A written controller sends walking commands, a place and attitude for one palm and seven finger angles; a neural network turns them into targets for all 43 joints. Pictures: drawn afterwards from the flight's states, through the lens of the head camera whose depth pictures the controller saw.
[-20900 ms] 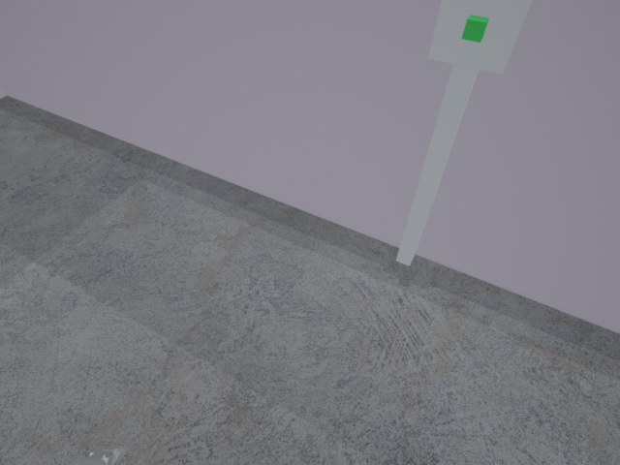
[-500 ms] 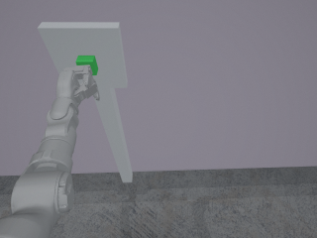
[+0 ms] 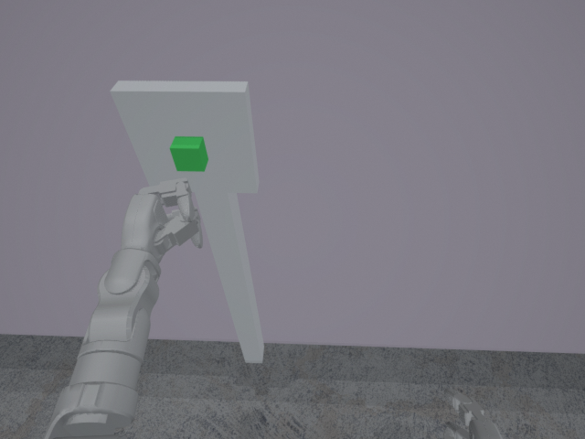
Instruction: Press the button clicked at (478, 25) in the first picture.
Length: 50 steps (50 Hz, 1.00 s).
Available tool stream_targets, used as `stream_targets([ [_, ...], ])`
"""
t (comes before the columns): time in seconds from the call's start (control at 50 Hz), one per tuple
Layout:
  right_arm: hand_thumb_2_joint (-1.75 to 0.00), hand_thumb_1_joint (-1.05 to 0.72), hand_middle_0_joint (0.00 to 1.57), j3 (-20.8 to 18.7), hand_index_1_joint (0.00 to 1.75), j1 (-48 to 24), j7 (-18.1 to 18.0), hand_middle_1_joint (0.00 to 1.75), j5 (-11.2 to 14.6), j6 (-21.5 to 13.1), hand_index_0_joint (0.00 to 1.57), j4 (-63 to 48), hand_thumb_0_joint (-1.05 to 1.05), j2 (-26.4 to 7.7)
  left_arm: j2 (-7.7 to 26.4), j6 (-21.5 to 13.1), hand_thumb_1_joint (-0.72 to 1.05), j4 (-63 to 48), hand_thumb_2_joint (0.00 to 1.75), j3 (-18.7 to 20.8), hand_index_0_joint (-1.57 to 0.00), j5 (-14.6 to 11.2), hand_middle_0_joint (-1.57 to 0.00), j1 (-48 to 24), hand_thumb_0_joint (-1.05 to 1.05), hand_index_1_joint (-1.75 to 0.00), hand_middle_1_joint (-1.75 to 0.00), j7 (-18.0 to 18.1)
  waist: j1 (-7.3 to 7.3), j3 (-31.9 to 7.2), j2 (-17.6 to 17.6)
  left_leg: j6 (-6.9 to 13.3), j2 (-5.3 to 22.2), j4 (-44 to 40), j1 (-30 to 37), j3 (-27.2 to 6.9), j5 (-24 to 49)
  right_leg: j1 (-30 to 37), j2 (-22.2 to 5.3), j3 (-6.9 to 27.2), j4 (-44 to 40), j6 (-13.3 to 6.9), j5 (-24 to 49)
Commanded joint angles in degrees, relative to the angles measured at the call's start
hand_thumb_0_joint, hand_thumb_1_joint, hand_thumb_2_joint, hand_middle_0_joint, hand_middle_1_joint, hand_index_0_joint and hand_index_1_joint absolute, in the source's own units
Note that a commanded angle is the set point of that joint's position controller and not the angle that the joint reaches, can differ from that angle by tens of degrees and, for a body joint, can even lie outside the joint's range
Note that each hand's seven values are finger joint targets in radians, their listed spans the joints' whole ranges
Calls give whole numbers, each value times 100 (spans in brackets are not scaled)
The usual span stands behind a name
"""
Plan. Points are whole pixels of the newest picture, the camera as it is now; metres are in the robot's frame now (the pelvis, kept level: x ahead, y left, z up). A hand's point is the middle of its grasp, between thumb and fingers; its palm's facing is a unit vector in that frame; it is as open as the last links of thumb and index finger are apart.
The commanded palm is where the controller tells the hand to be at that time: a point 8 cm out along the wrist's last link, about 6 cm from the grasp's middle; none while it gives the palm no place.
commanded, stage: pull the fist back off the button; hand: left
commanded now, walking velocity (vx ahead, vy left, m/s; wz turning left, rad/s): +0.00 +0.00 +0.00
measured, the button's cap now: (190, 152) +0.47 +0.18 +0.16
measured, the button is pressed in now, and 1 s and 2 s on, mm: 0 0 0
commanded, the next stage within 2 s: draw the hand back to the body in 0.24 s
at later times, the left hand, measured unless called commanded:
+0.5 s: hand (180, 241) +0.32 +0.16 +0.14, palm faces +0.02 -1.00 -0.01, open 3.1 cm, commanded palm +0.28 +0.22 +0.14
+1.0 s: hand (118, 293) +0.24 +0.20 +0.15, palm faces +0.23 -0.95 -0.22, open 3.1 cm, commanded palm +0.20 +0.25 +0.16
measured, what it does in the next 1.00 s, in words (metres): stands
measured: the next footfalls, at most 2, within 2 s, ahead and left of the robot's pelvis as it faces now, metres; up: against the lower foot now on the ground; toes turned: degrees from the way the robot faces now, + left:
none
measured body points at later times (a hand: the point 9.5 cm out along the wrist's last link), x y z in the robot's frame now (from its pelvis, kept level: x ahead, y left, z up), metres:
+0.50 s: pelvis -0.01 -0.02 +0.00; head -0.02 -0.04 +0.45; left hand +0.32 +0.21 +0.14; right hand +0.16 -0.25 -0.09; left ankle +0.02 +0.09 -0.73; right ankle -0.04 -0.10 -0.73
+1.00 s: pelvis -0.01 -0.01 +0.01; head -0.03 -0.03 +0.46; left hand +0.22 +0.25 +0.16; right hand +0.19 -0.23 -0.06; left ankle +0.02 +0.09 -0.73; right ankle -0.04 -0.10 -0.73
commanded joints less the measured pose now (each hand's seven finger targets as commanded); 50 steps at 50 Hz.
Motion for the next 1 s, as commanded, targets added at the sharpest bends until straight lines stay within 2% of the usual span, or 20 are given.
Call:
stream_targets([
  [0.0,-90,-90,20,-223,30,-498,-94,30,30,-240,20,-889,0,-639,787,-141,90,-1927,90,134,-130,-84,-130,-1612,0,-150,-150,10,13,-1407,-221,26,82,-263,1581,-399,2008,-62,1,15,-416,74,2589],
  [0.04,-90,-90,20,-213,30,-570,-110,30,24,-216,20,-896,0,-618,886,-39,90,-2128,90,246,-130,-106,-130,-1424,0,-150,-150,-3,50,-1363,-69,12,57,-280,1627,-389,2029,-10,-9,22,-450,66,2658],
  [0.12,-90,-90,20,-175,30,-705,-137,30,25,-169,20,-967,0,-588,759,140,90,-2308,90,160,-130,-169,-130,-1007,0,-150,-150,-89,24,-1197,-317,43,13,-309,1535,-356,1875,67,-32,33,-531,114,2730],
  [0.18,-90,-90,20,-143,30,-737,-200,30,17,-116,20,-889,0,-622,1022,191,90,-2263,90,314,-130,-186,-130,-1395,0,-150,-150,-94,-84,-969,-444,66,-10,-309,1422,-375,1598,-5,-37,69,-632,132,2484],
  [0.22,-90,-90,20,-117,30,-806,-233,30,21,-108,20,-893,0,-582,937,166,90,-2279,90,219,-130,-188,-130,-1642,0,-150,-150,-124,-112,-1010,-179,56,-37,-342,1486,-378,1441,-60,-60,98,-674,119,2294],
  [0.28,-90,-90,20,-96,30,-774,-255,30,10,-135,20,-829,0,-592,893,87,90,-2011,90,147,-130,-221,-130,-1720,0,-150,-150,-163,-151,-930,-340,70,-32,-321,1440,-422,1296,-125,-57,121,-733,128,2116],
  [0.36,-90,-90,20,-91,30,-847,-265,30,22,-128,20,-884,0,-600,1252,42,90,-1750,90,530,-130,-274,-130,-1414,0,-150,-150,-263,44,-1096,-194,60,-78,-388,1273,-389,1147,139,-120,218,-758,142,2098],
  [0.38,-90,-90,20,-95,30,-843,-261,30,17,-121,20,-893,0,-624,1418,38,90,-1667,90,686,-130,-285,-130,-1233,0,-150,-150,-292,96,-1147,-432,73,-67,-384,1182,-373,1143,258,-123,235,-756,178,2122],
  [0.46,-90,-90,20,-94,30,-956,-228,30,48,-182,20,-1046,0,-581,1454,19,90,-2087,90,861,-130,-404,-130,-670,0,-150,-150,-423,234,-1213,-262,64,-72,-476,1190,-322,1314,519,-165,245,-723,211,2610],
  [0.48,-90,-90,20,-105,30,-949,-223,30,50,-188,20,-1048,0,-607,1500,48,90,-2035,90,937,-130,-445,-130,-467,0,-150,-150,-462,241,-1156,-481,78,-61,-460,1103,-308,1261,544,-174,277,-749,277,2621],
  [0.54,-90,-90,20,-119,30,-1011,-249,30,87,-254,20,-1096,0,-592,1423,100,90,-2463,90,825,-130,-477,-130,-454,0,-150,-150,-535,189,-948,-237,79,-63,-528,1196,-282,1077,345,-139,276,-854,257,2231],
  [0.58,-90,-90,20,-136,30,-1002,-264,30,81,-319,20,-1081,0,-621,1522,125,90,-2608,90,962,-130,-520,-130,-170,0,-150,-150,-534,202,-850,-383,91,-31,-514,1191,-297,1054,284,-131,295,-903,303,2148],
  [0.64,-90,-90,20,-135,30,-1011,-286,30,87,-407,20,-1086,0,-601,1450,190,90,-2981,90,936,-130,-564,-130,54,0,-150,-150,-571,198,-869,-168,82,-44,-553,1310,-307,1043,256,-128,275,-932,278,2054],
  [0.82,-90,-90,20,-108,30,-1061,-331,30,83,-612,20,-1112,0,-595,1486,411,90,-3747,90,1035,-130,-660,-130,762,0,-150,-150,-697,202,-709,-106,65,-19,-611,1440,-391,1047,146,-79,162,-984,232,1767],
  [0.84,-90,-90,20,-116,30,-1278,-326,30,-103,-640,20,-1068,0,-495,1846,-7,90,-4426,90,938,-130,112,-130,834,0,-150,-150,108,301,30,154,39,-14,-769,1434,-345,873,-163,-200,386,-1486,151,1486],
  [0.86,-90,-90,20,-101,30,-1189,-316,30,-161,-633,20,-948,0,-470,1419,-106,90,-4111,90,753,-130,200,-130,1498,0,-150,-150,469,227,135,-32,16,16,-857,1498,-376,735,-104,-225,297,-1525,130,1213],
  [0.88,-90,-90,20,-131,30,-1197,-293,30,-187,-595,20,-911,0,-513,1404,-192,90,-4212,90,686,-130,311,-130,1789,0,-150,-150,671,294,107,-406,32,58,-928,1537,-385,764,11,-175,308,-1651,140,1152],
  [0.9,-90,-90,20,-120,30,-1162,-288,30,-187,-522,20,-904,0,-477,1229,-251,90,-4274,90,510,-130,386,-130,1955,0,-150,-150,795,228,36,-329,49,70,-1002,1647,-348,797,160,-208,316,-1588,135,1205],
  [0.96,-90,-90,20,-125,30,-1149,-251,30,-235,-419,20,-881,0,-451,1295,-436,90,-4765,90,531,-130,582,-130,2037,0,-150,-150,1072,223,-243,165,16,105,-1212,2012,-355,952,425,-156,246,-1594,75,1304],
  [0.98,-90,-90,20,-142,30,-1163,-255,30,-267,-404,20,-831,0,-481,1403,-456,90,-4744,90,621,-130,620,-130,2205,0,-150,-150,1125,243,-214,-80,41,118,-1210,2044,-329,1036,447,-120,266,-1701,94,1368],
])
